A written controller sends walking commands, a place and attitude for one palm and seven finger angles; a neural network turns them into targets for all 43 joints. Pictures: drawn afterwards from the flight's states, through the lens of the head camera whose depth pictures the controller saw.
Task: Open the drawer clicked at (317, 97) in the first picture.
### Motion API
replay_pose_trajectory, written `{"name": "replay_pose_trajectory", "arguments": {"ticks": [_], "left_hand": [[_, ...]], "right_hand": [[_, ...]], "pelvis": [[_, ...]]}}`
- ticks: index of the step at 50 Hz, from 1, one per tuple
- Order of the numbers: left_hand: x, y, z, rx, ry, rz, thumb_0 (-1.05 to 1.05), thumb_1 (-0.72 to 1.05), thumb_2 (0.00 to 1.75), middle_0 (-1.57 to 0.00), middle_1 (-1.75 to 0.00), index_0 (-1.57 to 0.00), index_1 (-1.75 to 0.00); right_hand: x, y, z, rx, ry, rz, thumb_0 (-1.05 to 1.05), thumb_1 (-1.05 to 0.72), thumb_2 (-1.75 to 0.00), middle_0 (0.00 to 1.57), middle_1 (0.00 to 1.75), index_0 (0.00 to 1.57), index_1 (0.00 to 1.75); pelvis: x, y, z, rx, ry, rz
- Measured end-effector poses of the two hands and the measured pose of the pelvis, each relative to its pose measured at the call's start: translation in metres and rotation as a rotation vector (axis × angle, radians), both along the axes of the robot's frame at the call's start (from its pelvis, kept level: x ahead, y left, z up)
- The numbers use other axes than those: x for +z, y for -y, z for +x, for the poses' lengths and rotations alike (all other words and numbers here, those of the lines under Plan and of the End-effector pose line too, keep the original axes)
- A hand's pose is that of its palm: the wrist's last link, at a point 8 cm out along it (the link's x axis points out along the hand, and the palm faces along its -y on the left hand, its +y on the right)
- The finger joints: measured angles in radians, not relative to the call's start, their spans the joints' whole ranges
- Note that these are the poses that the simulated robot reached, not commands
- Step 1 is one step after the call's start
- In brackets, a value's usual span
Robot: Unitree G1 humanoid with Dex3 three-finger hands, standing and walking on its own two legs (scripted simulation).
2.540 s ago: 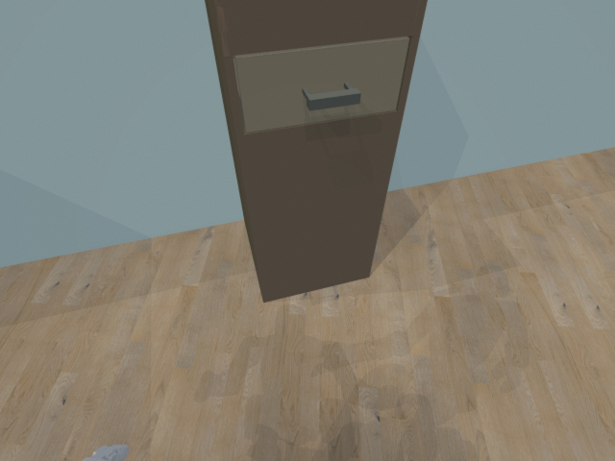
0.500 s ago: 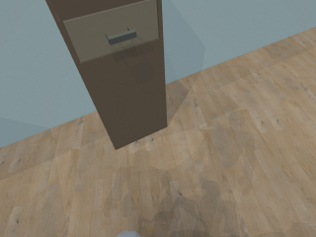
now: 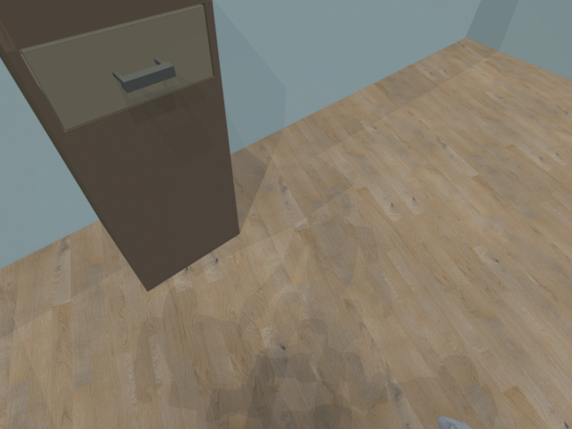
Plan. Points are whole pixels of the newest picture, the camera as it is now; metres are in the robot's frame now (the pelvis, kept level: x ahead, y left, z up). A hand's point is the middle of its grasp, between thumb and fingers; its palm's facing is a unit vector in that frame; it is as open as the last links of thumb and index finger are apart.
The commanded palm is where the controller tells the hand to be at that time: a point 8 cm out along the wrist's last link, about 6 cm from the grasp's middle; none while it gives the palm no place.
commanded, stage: walk to a spot facing it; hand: left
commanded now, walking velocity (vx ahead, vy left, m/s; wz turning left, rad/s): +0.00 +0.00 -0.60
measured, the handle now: (143, 72) +0.77 +0.41 +0.07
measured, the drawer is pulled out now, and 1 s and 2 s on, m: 0.00 0.00 0.00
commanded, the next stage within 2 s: turn to face it in 1.82 s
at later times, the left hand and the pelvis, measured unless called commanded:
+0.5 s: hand out of the picture +0.13 +0.16 -0.16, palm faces -0.35 -0.91 -0.20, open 7.4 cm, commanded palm none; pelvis -0.03 +0.01 +0.00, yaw -21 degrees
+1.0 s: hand out of the picture +0.12 +0.11 -0.17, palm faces -0.44 -0.88 -0.18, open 7.4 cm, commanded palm none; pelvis +0.10 -0.07 +0.00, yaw -34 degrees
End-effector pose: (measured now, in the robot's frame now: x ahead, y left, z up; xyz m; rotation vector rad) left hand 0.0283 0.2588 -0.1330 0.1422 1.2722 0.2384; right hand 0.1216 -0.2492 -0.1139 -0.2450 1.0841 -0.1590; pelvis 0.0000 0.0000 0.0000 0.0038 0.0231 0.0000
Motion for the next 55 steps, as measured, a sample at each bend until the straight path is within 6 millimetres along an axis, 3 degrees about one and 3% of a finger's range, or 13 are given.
{"name": "replay_pose_trajectory", "arguments": {"ticks": [3, 8, 14, 20, 27, 30, 33, 36, 42, 47, 51, 55], "left_hand": [[-0.009, -0.019, 0.011, -0.04, 0.01, -0.01, 0.0, 0.9, 0.9, -0.2, -0.3, -0.2, -0.3], [-0.003, -0.037, 0.03, -0.122, 0.024, -0.016, 0.0, 0.9, 0.9, -0.2, -0.3, -0.2, -0.3], [-0.002, -0.036, 0.046, -0.215, -0.011, -0.023, 0.0, 0.91, 0.9, -0.2, -0.3, -0.2, -0.3], [-0.002, -0.002, 0.076, -0.338, -0.016, -0.039, 0.0, 0.91, 0.9, -0.2, -0.3, -0.2, -0.3], [0.004, 0.072, 0.126, -0.526, 0.078, -0.033, 0.0, 0.91, 0.9, -0.2, -0.3, -0.2, -0.3], [0.01, 0.097, 0.138, -0.55, 0.147, -0.026, 0.0, 0.9, 0.9, -0.2, -0.3, -0.2, -0.3], [0.019, 0.109, 0.136, -0.544, 0.158, -0.021, 0.0, 0.9, 0.9, -0.2, -0.3, -0.2, -0.3], [0.021, 0.114, 0.127, -0.563, 0.101, -0.015, 0.0, 0.9, 0.9, -0.2, -0.3, -0.2, -0.3], [0.013, 0.115, 0.11, -0.566, -0.045, -0.016, 0.0, 0.9, 0.9, -0.2, -0.3, -0.21, -0.3], [0.002, 0.11, 0.105, -0.532, -0.164, -0.018, 0.0, 0.9, 0.9, -0.2, -0.3, -0.21, -0.3], [-0.009, 0.103, 0.116, -0.515, -0.267, -0.017, 0.0, 0.9, 0.9, -0.2, -0.3, -0.21, -0.3], [-0.029, 0.096, 0.152, -0.528, -0.356, -0.021, 0.0, 0.9, 0.9, -0.2, -0.3, -0.21, -0.3]], "right_hand": [[0.003, -0.012, -0.024, -0.04, 0.015, -0.018, 0.01, -0.91, -0.9, 0.2, 0.3, 0.2, 0.3], [0.011, -0.024, -0.073, -0.116, -0.046, -0.03, 0.01, -0.9, -0.9, 0.2, 0.3, 0.2, 0.3], [0.006, -0.033, -0.123, -0.235, -0.085, -0.01, 0.01, -0.9, -0.9, 0.2, 0.3, 0.2, 0.3], [-0.007, -0.035, -0.184, -0.369, -0.166, 0.037, 0.01, -0.9, -0.9, 0.2, 0.3, 0.2, 0.3], [-0.038, -0.015, -0.256, -0.529, -0.248, 0.103, 0.01, -0.9, -0.9, 0.2, 0.3, 0.2, 0.3], [-0.046, -0.004, -0.272, -0.554, -0.299, 0.127, 0.01, -0.91, -0.9, 0.2, 0.3, 0.2, 0.3], [-0.038, 0.012, -0.262, -0.567, -0.281, 0.136, 0.01, -0.91, -0.9, 0.2, 0.3, 0.2, 0.3], [-0.027, 0.032, -0.236, -0.585, -0.194, 0.125, 0.01, -0.91, -0.9, 0.2, 0.3, 0.2, 0.3], [-0.016, 0.063, -0.171, -0.593, -0.062, 0.096, 0.01, -0.91, -0.9, 0.2, 0.3, 0.2, 0.3], [-0.013, 0.078, -0.105, -0.569, -0.012, 0.083, 0.01, -0.91, -0.9, 0.2, 0.3, 0.2, 0.3], [-0.011, 0.087, -0.039, -0.545, 0.037, 0.069, 0.01, -0.91, -0.9, 0.2, 0.3, 0.2, 0.3], [-0.012, 0.092, 0.024, -0.545, 0.116, 0.024, 0.01, -0.91, -0.9, 0.2, 0.3, 0.2, 0.3]], "pelvis": [[-0.004, -0.014, -0.007, -0.033, 0.007, -0.006], [0.005, -0.027, -0.011, -0.107, 0.024, -0.026], [0.006, -0.034, -0.015, -0.199, 0.033, -0.031], [0.004, -0.026, -0.023, -0.284, 0.033, -0.025], [-0.011, 0.005, -0.028, -0.397, 0.021, -0.003], [-0.013, 0.02, -0.025, -0.407, 0.03, -0.012], [-0.004, 0.034, -0.016, -0.443, 0.038, 0.001], [0.004, 0.045, -0.004, -0.483, 0.04, 0.009], [0.007, 0.061, 0.027, -0.534, 0.035, -0.001], [0.002, 0.068, 0.066, -0.569, 0.026, -0.024], [-0.006, 0.072, 0.108, -0.602, 0.017, -0.039], [-0.022, 0.074, 0.157, -0.642, 0.017, -0.047]]}}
